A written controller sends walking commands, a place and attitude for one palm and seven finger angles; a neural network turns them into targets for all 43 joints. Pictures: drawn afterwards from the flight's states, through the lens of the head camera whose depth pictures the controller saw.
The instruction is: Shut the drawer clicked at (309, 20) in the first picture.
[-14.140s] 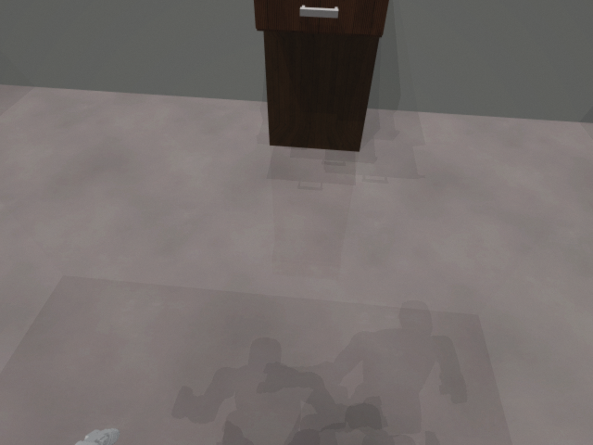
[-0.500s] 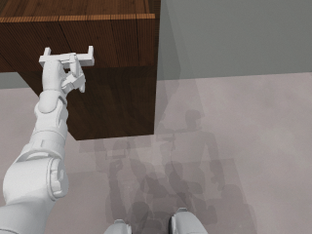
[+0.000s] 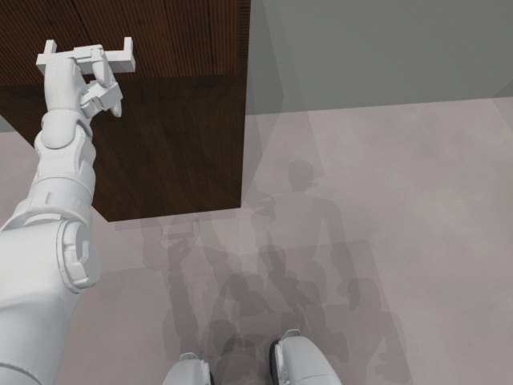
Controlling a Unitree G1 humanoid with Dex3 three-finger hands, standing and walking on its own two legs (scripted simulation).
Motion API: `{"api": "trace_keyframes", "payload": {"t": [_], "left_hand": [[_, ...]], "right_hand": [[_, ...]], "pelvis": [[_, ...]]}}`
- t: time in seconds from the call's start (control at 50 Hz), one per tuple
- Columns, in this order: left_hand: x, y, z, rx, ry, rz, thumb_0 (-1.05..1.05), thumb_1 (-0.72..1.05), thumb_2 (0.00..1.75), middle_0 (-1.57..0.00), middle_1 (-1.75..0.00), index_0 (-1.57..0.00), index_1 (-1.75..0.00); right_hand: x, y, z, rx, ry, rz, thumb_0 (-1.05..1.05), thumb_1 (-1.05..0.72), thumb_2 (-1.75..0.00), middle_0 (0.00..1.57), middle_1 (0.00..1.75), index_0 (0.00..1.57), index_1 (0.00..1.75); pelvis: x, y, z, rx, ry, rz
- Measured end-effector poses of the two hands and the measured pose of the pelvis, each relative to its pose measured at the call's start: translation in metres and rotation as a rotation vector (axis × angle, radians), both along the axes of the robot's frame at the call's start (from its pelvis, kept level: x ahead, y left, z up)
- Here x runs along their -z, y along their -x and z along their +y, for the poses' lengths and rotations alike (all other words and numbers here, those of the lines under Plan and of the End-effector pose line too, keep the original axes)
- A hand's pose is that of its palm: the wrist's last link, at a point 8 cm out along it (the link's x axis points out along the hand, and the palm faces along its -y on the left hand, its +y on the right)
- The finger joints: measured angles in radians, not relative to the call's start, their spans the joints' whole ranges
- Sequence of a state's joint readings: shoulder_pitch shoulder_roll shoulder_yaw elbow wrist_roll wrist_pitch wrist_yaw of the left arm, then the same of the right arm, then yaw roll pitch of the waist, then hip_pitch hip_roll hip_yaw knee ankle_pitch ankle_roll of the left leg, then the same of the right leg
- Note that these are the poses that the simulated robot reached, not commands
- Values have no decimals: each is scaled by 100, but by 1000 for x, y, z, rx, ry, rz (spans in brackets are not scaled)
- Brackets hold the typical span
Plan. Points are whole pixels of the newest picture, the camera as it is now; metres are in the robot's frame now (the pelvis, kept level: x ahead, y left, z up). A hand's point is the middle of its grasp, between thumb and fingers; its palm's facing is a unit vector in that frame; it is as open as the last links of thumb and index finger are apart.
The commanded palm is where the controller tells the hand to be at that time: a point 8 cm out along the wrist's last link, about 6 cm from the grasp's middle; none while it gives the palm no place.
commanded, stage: push the drawer shut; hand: left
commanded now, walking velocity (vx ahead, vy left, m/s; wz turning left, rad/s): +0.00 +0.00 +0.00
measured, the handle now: (89, 54) +0.62 +0.19 +0.10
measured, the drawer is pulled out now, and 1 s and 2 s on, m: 0.04 0.00 0.00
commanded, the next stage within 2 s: pull the fist back off the drawer in 0.52 s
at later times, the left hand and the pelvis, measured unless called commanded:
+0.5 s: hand (113, 65) +0.58 +0.15 +0.10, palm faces +0.02 -1.00 -0.04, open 3.1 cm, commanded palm +0.60 +0.18 +0.10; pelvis +0.00 +0.00 -0.01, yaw +0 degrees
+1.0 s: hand (114, 66) +0.58 +0.15 +0.10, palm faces +0.02 -1.00 -0.03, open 3.2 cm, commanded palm +0.56 +0.18 +0.10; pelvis -0.01 +0.01 -0.01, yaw -1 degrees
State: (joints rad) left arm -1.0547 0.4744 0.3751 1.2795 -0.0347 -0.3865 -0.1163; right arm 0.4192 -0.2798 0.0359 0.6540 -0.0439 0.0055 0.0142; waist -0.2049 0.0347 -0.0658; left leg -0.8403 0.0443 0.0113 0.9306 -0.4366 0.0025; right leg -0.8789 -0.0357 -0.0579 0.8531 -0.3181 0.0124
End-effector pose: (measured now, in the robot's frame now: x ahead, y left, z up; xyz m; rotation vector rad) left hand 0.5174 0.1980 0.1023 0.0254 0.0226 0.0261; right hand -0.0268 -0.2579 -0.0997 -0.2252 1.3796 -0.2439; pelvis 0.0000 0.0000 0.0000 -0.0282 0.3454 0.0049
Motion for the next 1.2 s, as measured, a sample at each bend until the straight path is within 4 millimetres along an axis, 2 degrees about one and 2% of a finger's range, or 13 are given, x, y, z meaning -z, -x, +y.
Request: {"api": "trace_keyframes", "payload": {"t": [0.34, 0.6, 0.78, 1.02, 1.2], "left_hand": [[-3, -43, -3, -4, -6, 14, 5, 85, 94, -140, -160, -140, -160], [-2, -47, 8, 6, -14, 36, 2, 70, 97, -140, -160, -140, -160], [-3, -47, 8, 5, -15, 29, 3, 70, 98, -140, -160, -140, -160], [-2, -43, 2, 11, -4, 13, 3, 80, 94, -140, -160, -140, -160], [1, -32, -5, 13, 0, 13, 2, 87, 90, -140, -160, -140, -160]], "right_hand": [[-7, 30, 7, 39, 11, 111, 0, -91, -90, 20, 30, 20, 30], [-11, 52, 13, 38, 16, 176, 0, -91, -90, 20, 30, 20, 30], [-9, 59, 14, 20, 25, 168, 0, -91, -90, 20, 30, 20, 30], [-8, 55, 22, 41, -8, 144, 0, -91, -90, 20, 30, 20, 30], [-8, 27, 22, 61, -39, 97, 0, -91, -90, 20, 30, 20, 30]], "pelvis": [[5, -4, 1, 2, 15, 64], [9, 3, 2, -17, 31, 85], [14, 12, 4, -21, 35, 100], [11, 10, 7, 2, 28, 83], [0, -10, 8, 28, 14, 45]]}}
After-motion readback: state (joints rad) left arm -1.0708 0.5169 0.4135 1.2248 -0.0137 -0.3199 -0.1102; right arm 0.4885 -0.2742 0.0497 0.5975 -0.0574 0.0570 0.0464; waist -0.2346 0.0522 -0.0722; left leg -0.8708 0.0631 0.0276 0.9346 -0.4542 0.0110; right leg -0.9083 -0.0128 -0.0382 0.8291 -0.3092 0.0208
